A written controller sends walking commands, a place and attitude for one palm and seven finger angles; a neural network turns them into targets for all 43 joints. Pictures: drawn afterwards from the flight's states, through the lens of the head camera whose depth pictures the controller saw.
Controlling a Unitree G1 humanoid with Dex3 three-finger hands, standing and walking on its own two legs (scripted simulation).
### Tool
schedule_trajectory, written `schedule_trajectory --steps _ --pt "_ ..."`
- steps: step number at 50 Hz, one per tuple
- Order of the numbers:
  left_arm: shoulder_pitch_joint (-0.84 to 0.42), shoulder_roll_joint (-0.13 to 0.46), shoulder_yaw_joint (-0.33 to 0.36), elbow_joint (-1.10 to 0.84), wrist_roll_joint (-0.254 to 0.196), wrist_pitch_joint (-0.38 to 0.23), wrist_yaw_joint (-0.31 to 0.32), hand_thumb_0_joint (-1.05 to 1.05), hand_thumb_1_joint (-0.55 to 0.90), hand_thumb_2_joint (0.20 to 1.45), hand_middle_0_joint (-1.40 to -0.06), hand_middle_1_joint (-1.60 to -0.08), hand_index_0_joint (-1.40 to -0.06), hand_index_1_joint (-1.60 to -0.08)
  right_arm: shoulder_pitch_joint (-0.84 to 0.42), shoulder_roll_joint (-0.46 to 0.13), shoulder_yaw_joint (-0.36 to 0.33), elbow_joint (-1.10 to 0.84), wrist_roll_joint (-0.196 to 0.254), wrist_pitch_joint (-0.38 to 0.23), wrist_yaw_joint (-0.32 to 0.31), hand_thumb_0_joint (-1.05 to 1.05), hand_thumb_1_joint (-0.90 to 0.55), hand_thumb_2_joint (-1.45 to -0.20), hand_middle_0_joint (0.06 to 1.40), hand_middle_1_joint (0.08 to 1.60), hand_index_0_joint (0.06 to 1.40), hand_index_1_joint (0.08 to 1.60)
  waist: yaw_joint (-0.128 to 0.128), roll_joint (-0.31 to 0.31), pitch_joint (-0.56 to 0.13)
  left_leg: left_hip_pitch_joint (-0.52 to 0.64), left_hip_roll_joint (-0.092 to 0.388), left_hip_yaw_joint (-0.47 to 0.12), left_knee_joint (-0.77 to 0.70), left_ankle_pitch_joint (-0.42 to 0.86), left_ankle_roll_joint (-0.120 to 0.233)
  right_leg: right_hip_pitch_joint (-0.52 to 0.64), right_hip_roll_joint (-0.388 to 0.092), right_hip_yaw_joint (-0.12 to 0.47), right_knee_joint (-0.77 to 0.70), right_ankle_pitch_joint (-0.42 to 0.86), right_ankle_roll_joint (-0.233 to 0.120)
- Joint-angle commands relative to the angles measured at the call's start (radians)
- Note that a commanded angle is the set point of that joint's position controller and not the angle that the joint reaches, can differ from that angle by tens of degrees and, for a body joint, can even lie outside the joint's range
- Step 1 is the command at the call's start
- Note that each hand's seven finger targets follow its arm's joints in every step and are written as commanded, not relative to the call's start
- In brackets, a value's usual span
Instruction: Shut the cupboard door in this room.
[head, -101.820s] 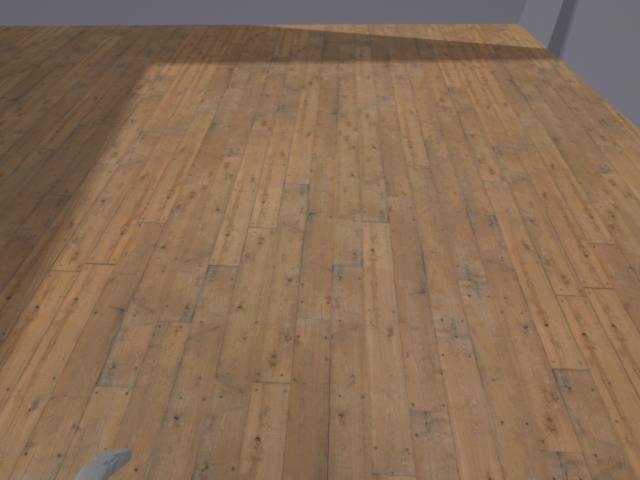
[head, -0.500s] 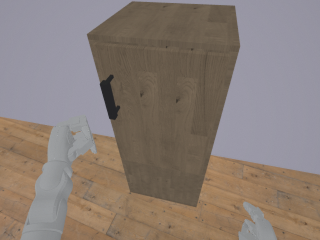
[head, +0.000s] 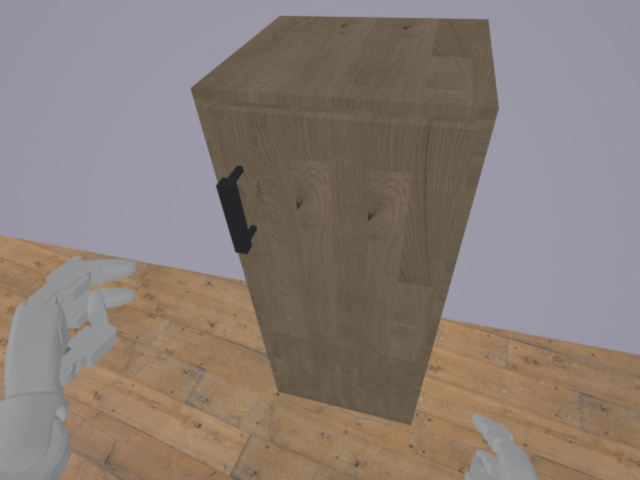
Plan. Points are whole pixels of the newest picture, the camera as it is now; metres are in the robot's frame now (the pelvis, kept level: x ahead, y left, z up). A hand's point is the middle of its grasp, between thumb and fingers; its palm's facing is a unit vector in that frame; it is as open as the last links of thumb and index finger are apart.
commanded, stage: draw the hand back to the body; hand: left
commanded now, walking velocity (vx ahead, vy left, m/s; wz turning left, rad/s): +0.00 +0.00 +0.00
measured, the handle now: (240, 210) +0.52 +0.20 +0.06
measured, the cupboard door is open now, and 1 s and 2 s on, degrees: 0 0 0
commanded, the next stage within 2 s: step back with the hand held close in 0.54 s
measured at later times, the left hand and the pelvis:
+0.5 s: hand (82, 350) +0.19 +0.25 +0.15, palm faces +0.46 -0.80 -0.39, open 7.4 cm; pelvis +0.00 -0.01 +0.00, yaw +0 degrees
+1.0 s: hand (68, 349) +0.19 +0.27 +0.15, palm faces +0.38 -0.78 -0.50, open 7.4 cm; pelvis -0.01 +0.01 -0.01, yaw +0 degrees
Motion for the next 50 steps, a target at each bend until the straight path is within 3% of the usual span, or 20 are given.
schedule_trajectory --steps 1,4,8,10,13,17,21,23,27,31,32,33,34,35,37,41,44,48,49,50 --pt "-0.071 0.216 0.164 -0.275 -0.007 -0.066 0.019 0.000 0.900 0.900 -0.393 -0.510 -0.393 -0.510 -0.149 -0.096 -0.047 -0.178 0.001 -0.066 -0.003 0.000 -0.900 -0.900 0.200 0.300 0.200 0.300 0.011 -0.017 -0.103 -0.027 0.080 -0.012 -0.066 0.280 -0.044 0.059 -0.040 -0.014 -0.043 0.195 -0.001" --pt "-0.010 0.249 0.217 -0.314 -0.007 -0.070 0.025 0.000 0.900 0.900 -0.310 -0.420 -0.310 -0.420 -0.147 -0.099 -0.054 -0.177 0.002 -0.078 -0.004 0.000 -0.900 -0.900 0.200 0.300 0.200 0.300 0.018 -0.009 -0.124 -0.018 0.084 -0.011 -0.057 0.321 -0.045 0.063 -0.034 -0.013 -0.045 0.221 0.001" --pt "0.032 0.249 0.241 -0.334 -0.010 -0.071 0.030 0.000 0.900 0.900 -0.200 -0.300 -0.200 -0.300 -0.141 -0.093 -0.054 -0.177 0.004 -0.081 -0.003 0.000 -0.900 -0.900 0.200 0.300 0.200 0.300 0.016 0.005 -0.085 -0.035 0.085 -0.014 -0.061 0.302 -0.054 0.047 -0.036 -0.017 -0.042 0.193 -0.001" --pt "0.031 0.197 0.193 -0.284 -0.010 -0.064 0.026 0.000 0.900 0.900 -0.200 -0.300 -0.200 -0.300 -0.138 -0.095 -0.055 -0.168 0.003 -0.083 -0.005 0.000 -0.900 -0.900 0.200 0.300 0.200 0.300 0.003 -0.027 -0.032 -0.046 0.082 -0.009 -0.067 0.264 -0.047 0.018 -0.038 -0.018 -0.052 0.171 0.002" --pt "-0.006 0.180 0.169 -0.246 -0.006 -0.060 0.029 0.000 0.900 0.900 -0.200 -0.300 -0.200 -0.300 -0.140 -0.104 -0.059 -0.166 0.007 -0.075 -0.008 0.000 -0.900 -0.900 0.200 0.300 0.200 0.300 -0.008 -0.054 0.018 -0.056 0.082 -0.011 -0.076 0.169 -0.037 -0.031 -0.035 -0.014 -0.072 0.087 0.005" --pt "-0.029 0.201 0.182 -0.273 -0.004 -0.068 0.036 0.000 0.900 0.900 -0.200 -0.300 -0.200 -0.300 -0.143 -0.103 -0.061 -0.169 0.002 -0.079 -0.015 0.000 -0.900 -0.900 0.200 0.300 0.200 0.300 0.002 -0.052 -0.043 -0.041 0.075 -0.011 -0.074 0.156 -0.027 0.002 -0.042 -0.010 -0.068 0.080 0.005" --pt "-0.024 0.241 0.213 -0.338 0.000 -0.074 0.044 0.000 0.900 0.900 -0.200 -0.300 -0.200 -0.300 -0.150 -0.096 -0.055 -0.172 -0.001 -0.090 -0.019 0.000 -0.900 -0.900 0.200 0.300 0.200 0.300 0.015 -0.005 -0.118 -0.026 0.071 -0.008 -0.066 0.204 -0.030 0.051 -0.044 -0.008 -0.055 0.133 0.002" --pt "-0.010 0.245 0.219 -0.352 0.001 -0.075 0.047 0.000 0.900 0.900 -0.200 -0.300 -0.200 -0.300 -0.150 -0.093 -0.051 -0.171 -0.001 -0.095 -0.018 0.000 -0.900 -0.900 0.200 0.300 0.200 0.300 0.017 0.031 -0.107 -0.032 0.070 -0.007 -0.065 0.219 -0.036 0.054 -0.042 -0.007 -0.053 0.149 -0.001" --pt "0.012 0.222 0.212 -0.301 -0.005 -0.065 0.040 0.000 0.900 0.900 -0.200 -0.300 -0.200 -0.300 -0.151 -0.088 -0.049 -0.162 -0.001 -0.093 -0.017 0.000 -0.900 -0.900 0.200 0.300 0.200 0.300 0.012 0.001 -0.035 -0.051 0.072 -0.002 -0.065 0.223 -0.037 0.026 -0.040 -0.006 -0.065 0.155 0.000" --pt "0.031 0.213 0.214 -0.249 -0.012 -0.060 0.032 0.000 0.900 0.900 -0.200 -0.300 -0.200 -0.300 -0.146 -0.092 -0.056 -0.163 0.002 -0.081 -0.015 0.000 -0.900 -0.900 0.200 0.300 0.200 0.300 0.011 -0.062 -0.015 -0.055 0.077 0.004 -0.069 0.212 -0.032 0.015 -0.040 -0.004 -0.072 0.141 0.005" --pt "0.026 0.200 0.201 -0.257 -0.011 -0.064 0.028 0.000 0.900 0.900 -0.200 -0.300 -0.200 -0.300 -0.148 -0.093 -0.059 -0.164 0.003 -0.079 -0.012 0.000 -0.900 -0.900 0.200 0.300 0.200 0.300 0.007 -0.045 -0.020 -0.050 0.077 0.005 -0.069 0.202 -0.031 0.012 -0.040 0.000 -0.075 0.129 0.005" --pt "0.024 0.210 0.211 -0.255 -0.011 -0.066 0.029 0.000 0.900 0.900 -0.200 -0.300 -0.200 -0.300 -0.146 -0.095 -0.059 -0.165 0.002 -0.080 -0.012 0.000 -0.900 -0.900 0.200 0.300 0.200 0.300 0.010 -0.049 -0.025 -0.052 0.076 0.004 -0.071 0.191 -0.030 0.015 -0.040 -0.001 -0.075 0.118 0.006" --pt "-0.135 0.368 0.356 -0.281 0.001 -0.113 0.048 0.000 0.900 0.900 -0.200 -0.300 -0.200 -0.300 -0.111 -0.116 -0.060 -0.200 0.022 -0.067 -0.007 0.000 -0.900 -0.900 0.200 0.300 0.200 0.300 -0.027 0.006 0.046 -0.115 0.085 -0.035 -0.048 0.096 -0.012 -0.045 -0.092 0.098 -0.126 0.124 0.000" --pt "-0.024 0.271 0.275 -0.239 -0.003 -0.126 0.037 0.000 0.900 0.900 -0.200 -0.300 -0.200 -0.300 -0.120 -0.118 -0.076 -0.180 0.009 -0.060 -0.009 0.000 -0.900 -0.900 0.200 0.300 0.200 0.300 -0.028 -0.072 -0.026 -0.117 0.091 -0.057 0.005 0.094 -0.005 -0.055 -0.133 0.123 -0.126 0.112 -0.016" --pt "0.074 0.226 0.226 -0.231 0.000 -0.132 0.034 0.000 0.900 0.900 -0.200 -0.300 -0.200 -0.300 -0.114 -0.124 -0.082 -0.180 0.004 -0.040 -0.001 0.000 -0.900 -0.900 0.200 0.300 0.200 0.300 -0.036 -0.114 -0.068 -0.086 0.088 -0.046 0.054 0.131 -0.006 -0.080 -0.171 0.149 -0.121 0.149 -0.030" --pt "0.123 0.253 0.244 -0.299 0.001 -0.152 0.049 0.000 0.900 0.900 -0.200 -0.300 -0.200 -0.300 -0.109 -0.127 -0.091 -0.187 0.005 -0.015 -0.004 0.000 -0.900 -0.900 0.200 0.300 0.200 0.300 -0.044 -0.082 -0.147 -0.104 0.104 -0.046 0.073 0.201 -0.015 -0.064 -0.194 0.144 -0.056 0.244 -0.039" --pt "0.126 0.308 0.293 -0.349 0.000 -0.155 0.063 0.000 0.900 0.900 -0.200 -0.300 -0.200 -0.300 -0.114 -0.138 -0.098 -0.198 0.005 0.003 -0.017 0.000 -0.900 -0.900 0.200 0.300 0.200 0.300 -0.044 -0.055 -0.182 -0.118 0.126 -0.064 0.060 0.329 -0.019 -0.041 -0.168 0.112 0.014 0.343 -0.027" --pt "0.144 0.315 0.309 -0.365 -0.002 -0.152 0.072 0.000 0.900 0.900 -0.200 -0.300 -0.200 -0.300 -0.104 -0.137 -0.100 -0.222 0.007 0.026 -0.030 0.000 -0.900 -0.900 0.200 0.300 0.200 0.300 -0.042 -0.042 -0.204 -0.177 0.159 -0.096 0.027 0.458 -0.016 0.018 -0.114 0.075 0.102 0.408 -0.001" --pt "0.143 0.335 0.329 -0.373 -0.001 -0.152 0.074 0.000 0.900 0.900 -0.200 -0.300 -0.200 -0.300 -0.109 -0.145 -0.104 -0.223 0.005 0.028 -0.034 0.000 -0.900 -0.900 0.200 0.300 0.200 0.300 -0.039 -0.009 -0.209 -0.176 0.166 -0.100 0.021 0.484 -0.015 0.019 -0.104 0.074 0.115 0.414 0.002" --pt "0.154 0.312 0.310 -0.372 0.000 -0.150 0.072 0.000 0.900 0.900 -0.200 -0.300 -0.200 -0.300 -0.103 -0.137 -0.101 -0.228 0.007 0.031 -0.034 0.000 -0.900 -0.900 0.200 0.300 0.200 0.300 -0.042 -0.012 -0.207 -0.187 0.175 -0.107 0.016 0.502 -0.015 0.023 -0.096 0.063 0.129 0.401 0.007"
